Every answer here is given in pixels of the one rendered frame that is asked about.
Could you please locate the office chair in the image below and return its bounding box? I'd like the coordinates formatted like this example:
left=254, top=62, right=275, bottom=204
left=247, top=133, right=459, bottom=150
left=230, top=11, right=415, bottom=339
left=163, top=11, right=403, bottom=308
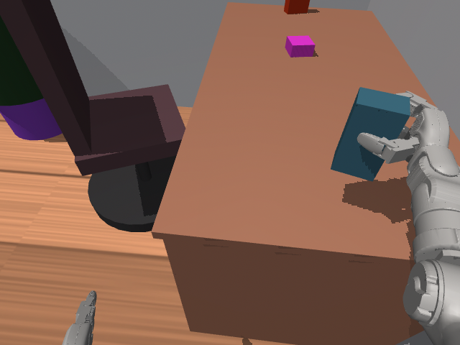
left=0, top=0, right=185, bottom=232

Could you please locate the potted plant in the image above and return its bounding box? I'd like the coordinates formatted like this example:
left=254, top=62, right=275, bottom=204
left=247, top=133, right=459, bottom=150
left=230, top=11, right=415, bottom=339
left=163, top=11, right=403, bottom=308
left=0, top=15, right=62, bottom=140

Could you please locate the desk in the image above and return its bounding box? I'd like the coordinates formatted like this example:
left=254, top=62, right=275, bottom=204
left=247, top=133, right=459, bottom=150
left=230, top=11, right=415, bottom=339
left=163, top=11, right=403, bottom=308
left=151, top=2, right=460, bottom=345

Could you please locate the right robot arm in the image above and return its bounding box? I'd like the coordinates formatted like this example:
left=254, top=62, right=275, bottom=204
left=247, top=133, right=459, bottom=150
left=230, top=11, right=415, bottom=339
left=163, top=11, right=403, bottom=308
left=402, top=145, right=460, bottom=345

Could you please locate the left robot hand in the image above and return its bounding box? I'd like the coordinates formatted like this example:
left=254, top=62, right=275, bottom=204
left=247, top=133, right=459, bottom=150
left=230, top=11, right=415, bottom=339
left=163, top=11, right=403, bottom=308
left=62, top=290, right=96, bottom=345

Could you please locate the right robot hand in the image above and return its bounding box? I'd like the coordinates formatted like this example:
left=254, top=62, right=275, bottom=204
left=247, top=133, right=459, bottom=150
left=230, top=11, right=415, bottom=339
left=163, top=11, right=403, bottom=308
left=357, top=91, right=450, bottom=164

